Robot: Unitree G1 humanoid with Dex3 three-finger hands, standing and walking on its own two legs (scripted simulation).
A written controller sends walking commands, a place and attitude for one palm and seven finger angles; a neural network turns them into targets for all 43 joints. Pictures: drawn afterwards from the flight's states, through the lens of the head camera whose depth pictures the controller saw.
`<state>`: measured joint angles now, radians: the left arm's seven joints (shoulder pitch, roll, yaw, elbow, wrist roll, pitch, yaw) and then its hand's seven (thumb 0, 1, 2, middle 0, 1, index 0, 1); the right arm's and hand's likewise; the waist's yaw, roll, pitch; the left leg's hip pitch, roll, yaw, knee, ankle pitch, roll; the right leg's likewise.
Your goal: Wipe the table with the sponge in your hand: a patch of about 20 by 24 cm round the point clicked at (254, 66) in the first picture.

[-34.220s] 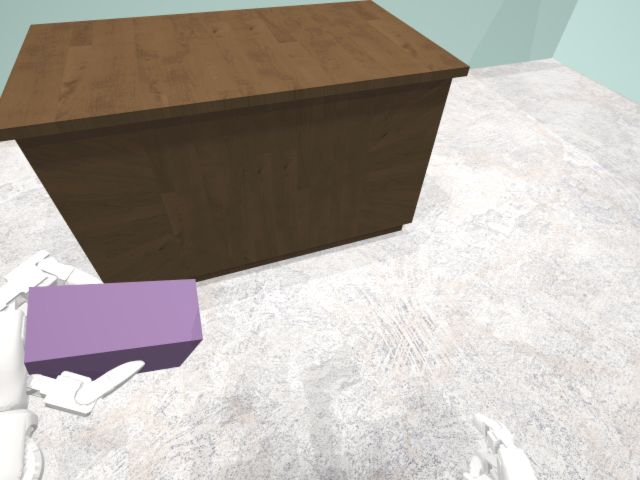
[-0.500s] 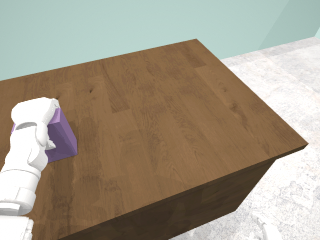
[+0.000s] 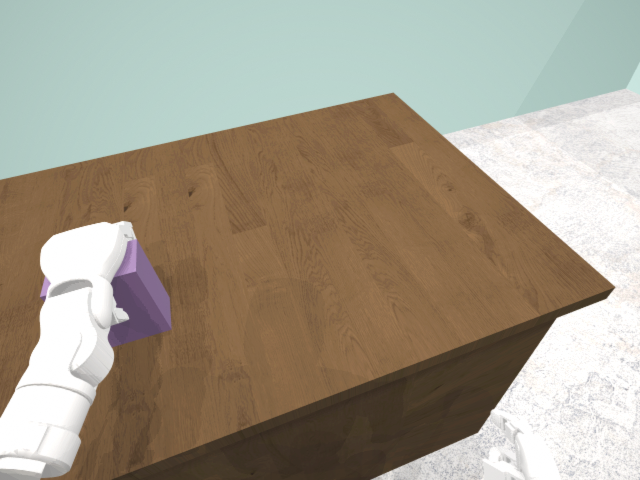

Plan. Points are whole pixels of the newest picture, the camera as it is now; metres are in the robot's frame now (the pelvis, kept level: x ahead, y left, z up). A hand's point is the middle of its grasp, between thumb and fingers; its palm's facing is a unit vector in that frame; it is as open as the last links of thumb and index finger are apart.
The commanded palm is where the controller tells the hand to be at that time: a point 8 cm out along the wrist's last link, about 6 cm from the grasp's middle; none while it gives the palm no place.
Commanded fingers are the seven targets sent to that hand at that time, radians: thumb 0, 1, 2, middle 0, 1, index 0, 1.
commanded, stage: wipe back along the first lane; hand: left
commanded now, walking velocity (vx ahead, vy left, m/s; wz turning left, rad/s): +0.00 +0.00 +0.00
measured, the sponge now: (121, 307) +0.31 +0.32 +0.04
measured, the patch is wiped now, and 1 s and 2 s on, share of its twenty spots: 0.90 0.95 0.95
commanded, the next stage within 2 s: lift the sponge slowly off the table in 0.96 s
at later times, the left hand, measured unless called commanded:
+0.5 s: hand (102, 317) +0.26 +0.29 +0.10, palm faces +0.06 -0.05 -1.00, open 9.8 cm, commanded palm +0.22 +0.28 +0.13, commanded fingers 0.00 0.10 1.30 -1.20 -1.60 -1.20 -1.60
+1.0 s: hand (108, 349) +0.22 +0.26 +0.10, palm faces +0.09 -0.06 -0.99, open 9.8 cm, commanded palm +0.18 +0.25 +0.13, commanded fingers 0.00 0.10 1.30 -1.20 -1.60 -1.20 -1.60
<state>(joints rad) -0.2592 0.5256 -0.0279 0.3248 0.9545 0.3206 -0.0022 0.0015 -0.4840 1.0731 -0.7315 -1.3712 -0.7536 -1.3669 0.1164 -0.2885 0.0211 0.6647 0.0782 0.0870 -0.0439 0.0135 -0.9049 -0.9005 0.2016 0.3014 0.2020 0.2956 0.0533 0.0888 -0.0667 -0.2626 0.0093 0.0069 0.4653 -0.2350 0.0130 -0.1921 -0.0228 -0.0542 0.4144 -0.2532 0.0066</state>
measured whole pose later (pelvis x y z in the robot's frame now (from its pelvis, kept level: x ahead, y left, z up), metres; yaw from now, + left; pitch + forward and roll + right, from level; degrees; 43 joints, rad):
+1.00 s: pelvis -0.01 -0.01 +0.00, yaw -1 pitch -2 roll +0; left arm 0.17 0.46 -0.06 -0.19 0.94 0.45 0.03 0.01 -0.47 1.07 -0.71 -1.38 -0.73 -1.38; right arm 0.06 -0.27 0.04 0.64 0.07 0.05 -0.03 0.02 -0.90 -0.90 0.20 0.30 0.19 0.29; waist 0.09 0.12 -0.06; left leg -0.22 0.03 0.01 0.51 -0.26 -0.01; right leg -0.17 -0.01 -0.05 0.49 -0.29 -0.01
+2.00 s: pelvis -0.03 -0.02 +0.00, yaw +0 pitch -5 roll +0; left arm 0.05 0.51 -0.08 -0.17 0.87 0.46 -0.05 0.00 -0.48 1.07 -0.73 -1.37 -0.75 -1.36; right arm 0.02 -0.27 0.06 0.69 0.05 0.00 -0.07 0.02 -0.90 -0.90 0.20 0.30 0.19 0.29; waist 0.13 0.12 -0.02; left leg -0.16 0.03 0.00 0.45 -0.20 -0.02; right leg -0.11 0.00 -0.06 0.44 -0.24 -0.03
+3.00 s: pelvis -0.04 -0.02 +0.00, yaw +0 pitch -5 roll +0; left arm -0.11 0.57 -0.04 -0.25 0.79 0.54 -0.11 0.00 -0.49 1.07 -0.74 -1.36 -0.76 -1.36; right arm 0.01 -0.28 0.08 0.66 0.08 0.02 -0.10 0.02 -0.90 -0.90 0.20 0.30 0.19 0.29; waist 0.14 0.12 -0.02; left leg -0.18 0.03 0.00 0.45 -0.18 -0.02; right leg -0.14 0.00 -0.05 0.46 -0.23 -0.02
